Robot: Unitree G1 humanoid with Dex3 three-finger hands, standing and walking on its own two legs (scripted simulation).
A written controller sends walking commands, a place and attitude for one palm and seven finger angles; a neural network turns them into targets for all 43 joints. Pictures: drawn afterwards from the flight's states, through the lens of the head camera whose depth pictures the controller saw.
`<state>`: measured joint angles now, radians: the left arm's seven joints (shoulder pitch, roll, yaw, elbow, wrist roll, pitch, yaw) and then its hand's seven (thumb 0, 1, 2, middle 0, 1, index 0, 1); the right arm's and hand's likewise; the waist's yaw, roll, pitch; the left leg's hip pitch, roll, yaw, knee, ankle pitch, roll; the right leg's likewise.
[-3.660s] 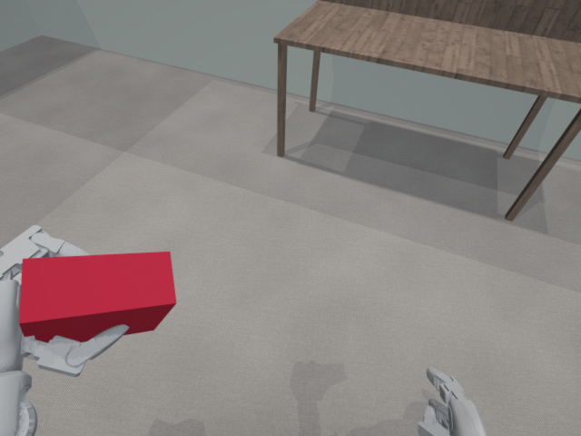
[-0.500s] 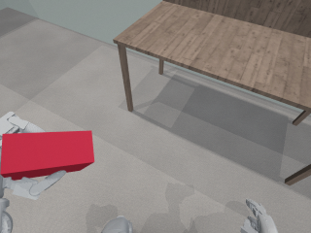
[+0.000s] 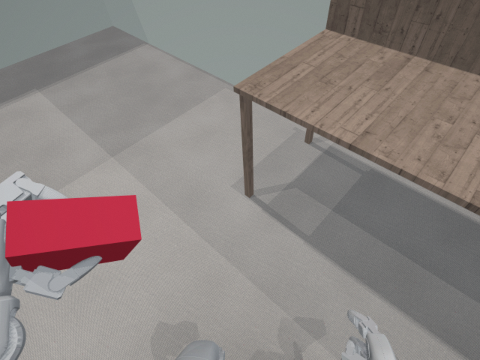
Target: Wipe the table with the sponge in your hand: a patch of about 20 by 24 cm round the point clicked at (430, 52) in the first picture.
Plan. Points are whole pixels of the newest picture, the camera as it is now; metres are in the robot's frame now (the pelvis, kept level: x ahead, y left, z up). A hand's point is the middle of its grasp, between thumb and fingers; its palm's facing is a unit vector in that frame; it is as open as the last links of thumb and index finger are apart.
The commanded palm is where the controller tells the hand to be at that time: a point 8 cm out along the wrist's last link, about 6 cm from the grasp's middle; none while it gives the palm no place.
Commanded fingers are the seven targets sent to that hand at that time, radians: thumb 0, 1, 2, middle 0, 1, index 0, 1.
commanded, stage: walk to a spot facing it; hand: left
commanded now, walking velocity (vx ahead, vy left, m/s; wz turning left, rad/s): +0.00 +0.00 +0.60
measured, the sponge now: (95, 234) +0.23 +0.21 +0.16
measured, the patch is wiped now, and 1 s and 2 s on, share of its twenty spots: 0.00 0.00 0.00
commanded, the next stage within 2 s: turn to face it in 0.04 s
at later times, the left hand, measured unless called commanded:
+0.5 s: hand (55, 210) +0.24 +0.25 +0.19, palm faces +0.45 -0.80 -0.40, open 9.9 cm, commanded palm +0.19 +0.28 +0.19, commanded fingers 0.00 0.10 1.30 -1.20 -1.60 -1.20 -1.60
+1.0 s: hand (139, 218) +0.24 +0.14 +0.19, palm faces +0.18 -0.88 -0.44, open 10.0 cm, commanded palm +0.20 +0.19 +0.19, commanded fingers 0.00 0.10 1.30 -1.20 -1.60 -1.20 -1.60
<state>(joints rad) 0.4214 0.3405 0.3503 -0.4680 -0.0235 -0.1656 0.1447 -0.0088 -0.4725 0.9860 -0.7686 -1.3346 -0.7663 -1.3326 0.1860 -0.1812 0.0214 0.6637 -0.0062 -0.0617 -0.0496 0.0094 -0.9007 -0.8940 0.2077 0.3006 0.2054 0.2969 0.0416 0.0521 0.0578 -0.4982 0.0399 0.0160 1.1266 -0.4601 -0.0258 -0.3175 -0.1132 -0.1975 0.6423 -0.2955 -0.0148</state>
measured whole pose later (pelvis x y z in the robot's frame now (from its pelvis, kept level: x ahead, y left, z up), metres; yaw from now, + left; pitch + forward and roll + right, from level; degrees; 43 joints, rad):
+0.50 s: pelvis +0.03 +0.00 +0.01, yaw +1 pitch -1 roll -1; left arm 0.44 0.36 0.36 -0.55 -0.04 -0.18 0.16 -0.01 -0.47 0.99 -0.77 -1.34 -0.76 -1.34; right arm 0.15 -0.12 0.05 0.53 0.00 -0.10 -0.01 0.01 -0.90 -0.89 0.20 0.30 0.20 0.30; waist 0.05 0.02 0.07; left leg -0.29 0.15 0.20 0.55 -0.23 -0.03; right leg -0.36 -0.02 -0.12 0.72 -0.40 0.05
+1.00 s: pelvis -0.03 -0.03 +0.01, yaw -16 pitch +2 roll +4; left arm 0.49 0.39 0.37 -0.50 -0.05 -0.18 0.15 -0.01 -0.47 0.99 -0.76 -1.34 -0.76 -1.34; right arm 0.21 -0.30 -0.05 0.55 0.01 0.05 -0.02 0.01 -0.91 -0.90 0.20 0.30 0.20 0.30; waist 0.01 -0.04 -0.01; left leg -0.31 0.00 0.03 0.68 -0.48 -0.05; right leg -0.40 0.11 0.08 0.39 -0.02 -0.12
